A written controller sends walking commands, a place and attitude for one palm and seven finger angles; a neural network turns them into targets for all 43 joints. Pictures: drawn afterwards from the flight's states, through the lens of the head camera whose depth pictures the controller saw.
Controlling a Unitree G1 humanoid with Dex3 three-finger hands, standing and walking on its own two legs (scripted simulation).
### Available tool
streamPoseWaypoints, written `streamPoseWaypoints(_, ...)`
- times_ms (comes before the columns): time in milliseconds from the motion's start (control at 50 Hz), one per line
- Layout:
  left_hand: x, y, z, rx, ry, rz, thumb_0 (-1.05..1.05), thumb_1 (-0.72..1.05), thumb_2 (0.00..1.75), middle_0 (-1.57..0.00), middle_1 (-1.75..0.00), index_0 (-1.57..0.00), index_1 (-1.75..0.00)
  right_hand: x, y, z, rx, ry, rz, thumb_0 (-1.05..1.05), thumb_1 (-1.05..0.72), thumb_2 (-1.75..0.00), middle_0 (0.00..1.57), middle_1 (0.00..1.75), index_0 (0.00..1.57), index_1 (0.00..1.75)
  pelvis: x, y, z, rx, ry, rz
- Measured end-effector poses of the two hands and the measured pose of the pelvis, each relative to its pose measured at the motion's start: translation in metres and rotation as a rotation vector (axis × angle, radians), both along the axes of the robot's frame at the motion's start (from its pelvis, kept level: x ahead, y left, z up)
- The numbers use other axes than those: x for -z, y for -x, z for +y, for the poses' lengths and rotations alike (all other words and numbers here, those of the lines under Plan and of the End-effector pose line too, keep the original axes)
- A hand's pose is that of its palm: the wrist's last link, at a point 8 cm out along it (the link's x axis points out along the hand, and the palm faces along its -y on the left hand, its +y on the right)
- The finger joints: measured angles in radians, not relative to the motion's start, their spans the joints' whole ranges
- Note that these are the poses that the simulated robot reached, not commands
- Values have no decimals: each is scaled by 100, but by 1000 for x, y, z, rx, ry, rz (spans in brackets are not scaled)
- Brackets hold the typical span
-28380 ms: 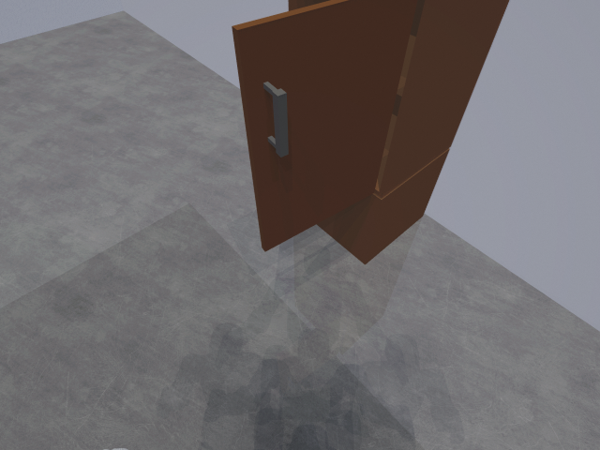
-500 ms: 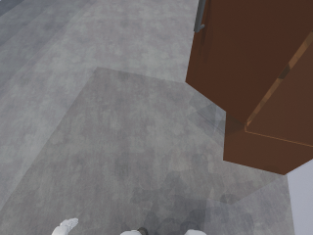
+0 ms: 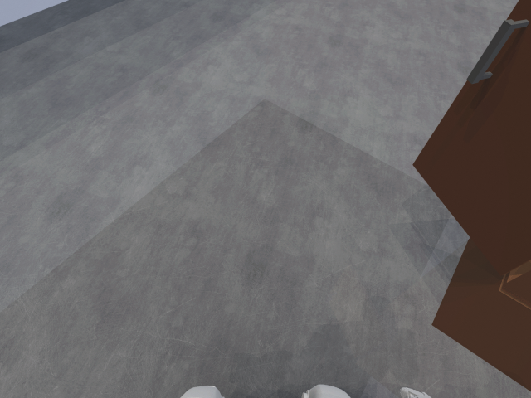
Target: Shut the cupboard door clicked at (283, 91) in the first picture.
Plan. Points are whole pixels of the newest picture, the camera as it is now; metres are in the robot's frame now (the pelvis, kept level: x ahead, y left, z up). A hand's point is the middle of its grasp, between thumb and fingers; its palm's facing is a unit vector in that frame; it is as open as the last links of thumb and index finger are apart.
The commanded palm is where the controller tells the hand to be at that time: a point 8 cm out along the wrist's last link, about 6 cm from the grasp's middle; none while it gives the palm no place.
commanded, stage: walk to a spot facing it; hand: left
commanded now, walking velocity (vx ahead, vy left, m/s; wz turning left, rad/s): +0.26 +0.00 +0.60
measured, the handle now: (496, 52) +0.79 -0.46 +0.10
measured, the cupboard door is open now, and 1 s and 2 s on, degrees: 57 57 57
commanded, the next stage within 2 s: turn to face it in 1.12 s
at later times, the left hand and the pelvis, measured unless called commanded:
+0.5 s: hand out of the picture +0.01 +0.16 -0.14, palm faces +0.38 -0.89 -0.24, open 7.4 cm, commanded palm none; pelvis +0.08 -0.02 +0.02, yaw +21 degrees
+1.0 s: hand (82, 313) +0.25 +0.33 -0.12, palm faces +0.52 -0.82 -0.22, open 7.4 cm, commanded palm none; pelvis +0.23 +0.09 +0.02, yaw +33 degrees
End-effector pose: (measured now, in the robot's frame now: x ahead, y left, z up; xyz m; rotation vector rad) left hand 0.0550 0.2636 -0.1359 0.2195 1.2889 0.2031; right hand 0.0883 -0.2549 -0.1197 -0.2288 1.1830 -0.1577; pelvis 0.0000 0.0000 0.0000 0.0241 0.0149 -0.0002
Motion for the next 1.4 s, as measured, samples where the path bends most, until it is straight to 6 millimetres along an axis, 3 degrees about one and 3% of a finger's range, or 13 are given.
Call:
streamPoseWaypoints(120,-23,0,0,-50,-27,-50,1,91,89,-20,-30,-19,-30,2,-11,2,-65,-26,9,1,-90,-90,20,30,20,30,-8,-2,-10,-67,16,4)
streamPoseWaypoints(220,-32,0,-14,-86,-66,-137,1,91,89,-20,-30,-19,-30,21,-23,-13,-99,-62,39,1,-90,-90,20,30,20,30,0,-14,-29,-136,5,-3)
streamPoseWaypoints(400,-41,44,-51,-262,-9,-21,1,91,89,-20,-30,-20,-30,-2,-89,-6,-213,-82,52,1,-91,-90,20,30,20,30,-23,-52,-31,-272,-18,14)
streamPoseWaypoints(500,-31,64,-65,-386,47,34,1,91,89,-20,-30,-20,-30,-2,-141,26,-339,-72,72,1,-91,-90,19,30,20,30,-21,-75,-18,-364,-6,12)
streamPoseWaypoints(580,-17,84,-69,-490,94,106,1,91,89,-20,-30,-20,-30,0,-197,73,-462,-70,44,1,-91,-90,19,30,20,30,-13,-96,1,-422,5,7)
streamPoseWaypoints(680,9,95,-47,-560,147,205,1,91,89,-21,-30,-20,-30,6,-262,135,-554,-68,-108,1,-91,-90,20,30,20,30,10,-122,39,-469,14,-7)
streamPoseWaypoints(760,7,51,-1,-557,100,131,2,91,89,-20,-30,-20,-30,-2,-273,151,-562,-46,-108,1,-91,-90,20,30,20,30,3,-142,55,-494,12,-17)
streamPoseWaypoints(900,-26,-74,75,-511,5,-157,1,91,89,-20,-30,-19,-30,-7,-267,151,-534,-23,40,1,-90,-90,20,30,20,30,-16,-188,78,-553,26,-11)
streamPoseWaypoints(1020,-42,-172,106,-461,-33,-274,1,91,89,-20,-30,-19,-30,1,-278,146,-478,-31,159,1,-90,-90,20,30,20,30,-17,-245,90,-581,12,3)
streamPoseWaypoints(1120,-38,-234,115,-452,-66,-319,1,91,89,-20,-30,-19,-30,23,-314,141,-462,-25,245,1,-90,-90,20,30,20,30,-2,-300,97,-621,7,7)
streamPoseWaypoints(1180,-39,-239,108,-512,-62,-302,1,91,89,-20,-30,-20,-30,20,-352,151,-508,-5,260,1,-91,-90,20,30,20,30,-7,-320,104,-677,10,1)
streamPoseWaypoints(1240,-38,-227,96,-603,-42,-244,1,91,89,-20,-30,-20,-30,12,-399,172,-575,1,230,1,-91,-90,20,30,20,30,-15,-339,113,-724,6,8)
streamPoseWaypoints(1400,-23,-167,68,-777,33,-10,0,94,89,-20,-30,-20,-30,-4,-506,274,-743,-35,42,1,-91,-90,19,30,20,30,-20,-371,146,-744,18,8)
